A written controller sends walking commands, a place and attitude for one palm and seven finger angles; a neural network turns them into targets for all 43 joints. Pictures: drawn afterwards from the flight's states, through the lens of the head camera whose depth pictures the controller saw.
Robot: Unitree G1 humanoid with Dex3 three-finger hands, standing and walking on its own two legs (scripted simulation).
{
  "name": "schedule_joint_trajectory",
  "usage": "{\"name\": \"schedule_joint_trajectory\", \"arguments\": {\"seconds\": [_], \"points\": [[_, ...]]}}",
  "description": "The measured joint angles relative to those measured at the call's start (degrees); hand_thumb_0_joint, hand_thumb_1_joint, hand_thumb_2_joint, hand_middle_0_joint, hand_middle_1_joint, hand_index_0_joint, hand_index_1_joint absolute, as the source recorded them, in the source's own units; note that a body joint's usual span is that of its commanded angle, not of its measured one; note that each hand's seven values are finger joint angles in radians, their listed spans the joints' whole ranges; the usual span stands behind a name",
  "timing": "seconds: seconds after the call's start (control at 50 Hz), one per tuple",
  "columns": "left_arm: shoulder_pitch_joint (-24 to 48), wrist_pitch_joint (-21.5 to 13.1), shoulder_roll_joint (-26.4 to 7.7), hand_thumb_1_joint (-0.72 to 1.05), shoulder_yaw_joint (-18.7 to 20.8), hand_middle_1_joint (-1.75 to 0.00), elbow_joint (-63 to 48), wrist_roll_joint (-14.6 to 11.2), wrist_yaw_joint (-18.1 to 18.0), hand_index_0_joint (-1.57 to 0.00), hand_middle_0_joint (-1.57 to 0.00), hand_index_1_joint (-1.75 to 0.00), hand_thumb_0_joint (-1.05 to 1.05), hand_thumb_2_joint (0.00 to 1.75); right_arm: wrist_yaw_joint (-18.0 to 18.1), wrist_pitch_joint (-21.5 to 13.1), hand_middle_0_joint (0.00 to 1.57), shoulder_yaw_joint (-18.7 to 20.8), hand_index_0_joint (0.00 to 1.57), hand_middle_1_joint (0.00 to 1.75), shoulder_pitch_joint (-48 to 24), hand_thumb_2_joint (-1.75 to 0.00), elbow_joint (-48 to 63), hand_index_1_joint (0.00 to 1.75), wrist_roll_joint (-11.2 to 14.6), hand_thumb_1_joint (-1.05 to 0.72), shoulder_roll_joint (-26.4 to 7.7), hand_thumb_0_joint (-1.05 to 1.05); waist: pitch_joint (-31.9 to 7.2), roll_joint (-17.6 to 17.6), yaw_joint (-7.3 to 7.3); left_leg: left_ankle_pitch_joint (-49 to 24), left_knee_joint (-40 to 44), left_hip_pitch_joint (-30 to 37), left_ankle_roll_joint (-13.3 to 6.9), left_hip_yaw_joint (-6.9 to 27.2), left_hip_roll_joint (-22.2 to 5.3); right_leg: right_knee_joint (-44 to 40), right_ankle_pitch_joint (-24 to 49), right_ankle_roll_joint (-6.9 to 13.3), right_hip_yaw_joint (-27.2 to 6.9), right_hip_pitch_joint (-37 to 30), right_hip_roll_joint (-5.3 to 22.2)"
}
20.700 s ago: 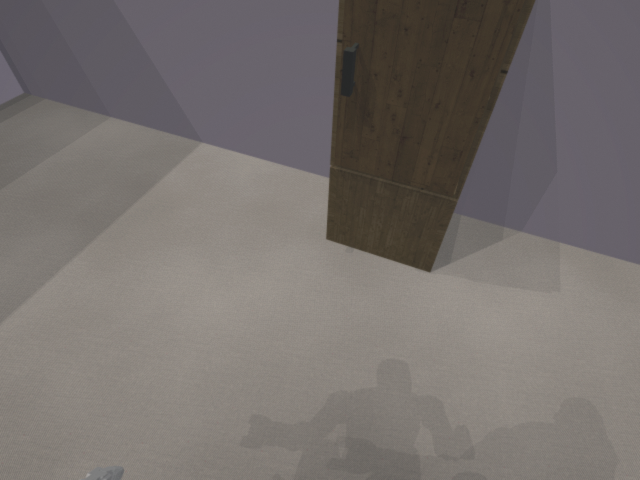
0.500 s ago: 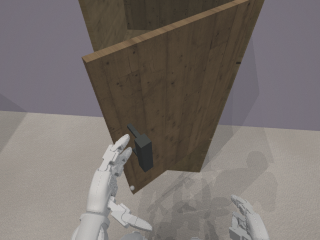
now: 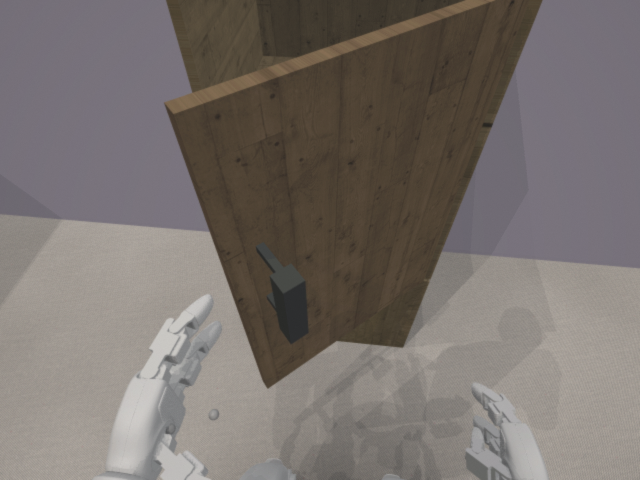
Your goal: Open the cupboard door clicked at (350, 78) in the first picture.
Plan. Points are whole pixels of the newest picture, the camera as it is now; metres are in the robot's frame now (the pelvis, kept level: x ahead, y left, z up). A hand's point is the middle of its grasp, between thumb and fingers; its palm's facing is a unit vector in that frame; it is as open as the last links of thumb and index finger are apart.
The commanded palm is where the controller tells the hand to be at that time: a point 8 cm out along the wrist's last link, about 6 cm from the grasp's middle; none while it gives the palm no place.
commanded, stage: slide the hand sideways off the handle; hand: left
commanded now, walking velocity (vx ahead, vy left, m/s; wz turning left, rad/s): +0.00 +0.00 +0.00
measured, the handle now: (280, 292) +0.32 +0.07 +0.08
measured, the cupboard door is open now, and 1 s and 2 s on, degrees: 42 42 42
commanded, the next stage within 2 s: draw the hand back to the body in 0.06 s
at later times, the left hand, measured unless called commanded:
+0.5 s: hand (158, 405) +0.18 +0.16 +0.12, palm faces -0.03 -1.00 -0.07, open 16.3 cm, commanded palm +0.15 +0.22 +0.13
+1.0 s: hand (53, 362) +0.19 +0.23 +0.17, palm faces +0.29 -0.88 -0.36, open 13.4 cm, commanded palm +0.15 +0.28 +0.20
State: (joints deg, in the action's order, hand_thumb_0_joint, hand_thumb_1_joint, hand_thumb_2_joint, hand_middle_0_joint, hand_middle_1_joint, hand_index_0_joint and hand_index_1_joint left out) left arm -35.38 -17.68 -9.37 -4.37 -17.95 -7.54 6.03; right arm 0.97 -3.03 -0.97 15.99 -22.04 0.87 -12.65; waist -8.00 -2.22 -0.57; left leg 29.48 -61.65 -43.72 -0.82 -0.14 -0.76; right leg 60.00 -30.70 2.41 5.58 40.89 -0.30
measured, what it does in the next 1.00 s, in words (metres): rises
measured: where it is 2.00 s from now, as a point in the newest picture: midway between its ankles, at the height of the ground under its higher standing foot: outside the picture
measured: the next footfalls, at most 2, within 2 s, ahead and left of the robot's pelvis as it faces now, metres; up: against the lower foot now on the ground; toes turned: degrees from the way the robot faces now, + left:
none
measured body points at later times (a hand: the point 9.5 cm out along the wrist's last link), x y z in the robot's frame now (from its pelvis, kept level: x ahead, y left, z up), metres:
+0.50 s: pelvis +0.00 +0.00 +0.02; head +0.01 +0.00 +0.47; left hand +0.17 +0.21 +0.12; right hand +0.18 -0.22 -0.05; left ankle +0.01 +0.11 -0.67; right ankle -0.01 -0.09 -0.67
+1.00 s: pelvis +0.01 +0.02 +0.06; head +0.00 +0.00 +0.51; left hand +0.17 +0.28 +0.19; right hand +0.20 -0.19 -0.02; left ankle +0.01 +0.11 -0.67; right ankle -0.01 -0.09 -0.67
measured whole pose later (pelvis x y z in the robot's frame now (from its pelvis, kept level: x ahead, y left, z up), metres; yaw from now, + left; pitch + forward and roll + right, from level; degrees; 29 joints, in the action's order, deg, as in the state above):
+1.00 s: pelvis +0.01 +0.02 +0.06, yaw +0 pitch +0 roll -1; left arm -33.7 -1.5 -17.6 8.1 -25.1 -2.5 -6.9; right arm 5.7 -6.5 -4.1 14.1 -31.3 0.8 -12.5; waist -2.2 -3.4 -3.4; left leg 19.6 -36.1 -16.2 -2.1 -1.2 0.6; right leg 33.3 -19.7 0.6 4.1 13.2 0.0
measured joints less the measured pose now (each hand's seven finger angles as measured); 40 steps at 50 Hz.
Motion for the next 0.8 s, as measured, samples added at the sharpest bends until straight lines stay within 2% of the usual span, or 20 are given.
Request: {"name": "schedule_joint_trajectory", "arguments": {"seconds": [0.12, 0.2, 0.3, 0.4, 0.52, 0.68, 0.74, 0.8], "points": [[0.3, -0.6, -1.1, -0.50, 2.7, -0.31, 0.7, -2.5, 2.4, -0.15, -0.15, -0.30, -0.01, 0.30, 0.9, -0.6, 0.20, 0.1, 0.21, 0.30, -0.4, -0.90, -0.6, 0.30, 0.4, -0.90, -0.3, 0.01, 0.0, -0.3, -0.06, 0.0, -1.0, -1.0, 0.1, 0.5, -0.2, 0.6, 0.1, 0.1, 0.5, 0.7, -0.2], [1.4, -0.3, -0.8, -0.50, 2.1, -0.30, 0.6, -2.8, 2.9, -0.15, -0.15, -0.30, -0.01, 0.30, 1.1, -1.3, 0.20, 0.0, 0.21, 0.30, -0.3, -0.90, -0.6, 0.30, 0.6, -0.90, -0.5, 0.01, 0.0, -0.5, 0.06, -0.1, -1.5, -1.5, 0.0, 0.7, -0.1, 0.8, 0.2, 0.1, 0.7, 1.0, -0.1], [1.7, 2.2, -2.0, -0.50, 2.1, -0.31, -1.7, -2.2, 2.1, -0.15, -0.15, -0.30, -0.01, 0.30, 1.4, -1.0, 0.20, -0.2, 0.21, 0.30, 0.0, -0.90, -0.6, 0.30, 1.0, -0.90, 0.1, 0.01, 0.0, -0.5, 0.11, -0.4, -0.3, 0.3, -0.1, 0.3, -0.2, -0.3, 0.7, 0.0, 0.2, -0.5, -0.3], [1.0, 4.4, -3.1, -0.50, 5.5, -0.31, -2.7, -3.8, 2.0, -0.15, -0.15, -0.30, -0.01, 0.30, 1.8, -0.9, 0.20, -0.9, 0.21, 0.30, 0.5, -0.90, -1.1, 0.30, 1.5, -0.90, 0.6, 0.01, 0.0, -0.8, 0.20, -1.4, 2.5, 3.5, -0.2, 0.1, -0.4, -3.3, 1.9, -0.2, 0.0, -3.8, -0.5], [0.1, 5.9, -4.1, -0.50, 8.2, -0.31, -3.6, -6.2, 4.3, -0.15, -0.15, -0.30, -0.01, 0.30, 2.3, -2.4, 0.20, -1.4, 0.21, 0.30, 0.9, -0.90, -2.1, 0.30, 1.8, -0.90, -0.1, 0.01, 0.1, -1.1, -0.10, -2.4, 5.4, 6.8, -0.3, 0.3, -0.2, -6.7, 3.1, -0.4, 0.1, -7.4, -0.6], [0.8, 8.6, -5.6, -0.47, 11.1, -0.31, -4.6, -7.8, 6.4, -0.15, -0.15, -0.30, -0.01, 0.31, 2.9, -4.3, 0.20, -1.4, 0.21, 0.30, 0.1, -0.90, -3.6, 0.30, 2.2, -0.90, -1.0, 0.01, 1.0, -1.4, -0.79, -3.4, 8.4, 10.9, -0.6, 0.6, 0.0, -10.4, 4.4, -0.8, 0.3, -11.9, -0.5], [1.1, 11.8, -7.8, -0.42, 10.7, -0.31, -6.7, -2.0, -0.6, -0.15, -0.16, -0.30, -0.01, 0.34, 4.2, -3.9, 0.20, -1.6, 0.21, 0.30, -0.1, -0.90, -4.2, 0.30, 1.5, -0.90, -0.5, 0.01, 1.4, -0.9, -1.87, -4.3, 11.0, 13.7, -0.6, -0.1, 0.0, -12.8, 5.4, -0.8, -0.3, -14.3, -0.6], [0.3, 14.3, -7.9, -0.34, 10.7, -0.31, -8.2, 1.7, -7.0, -0.16, -0.16, -0.30, -0.01, 0.37, 4.8, -3.3, 0.20, -2.0, 0.21, 0.30, -0.6, -0.90, -4.8, 0.30, 1.0, -0.90, -0.2, 0.01, 2.4, -1.1, -1.79, -5.6, 14.5, 17.0, -0.8, -0.3, 0.2, -16.3, 6.9, -1.1, -0.6, -17.6, -0.5]]}}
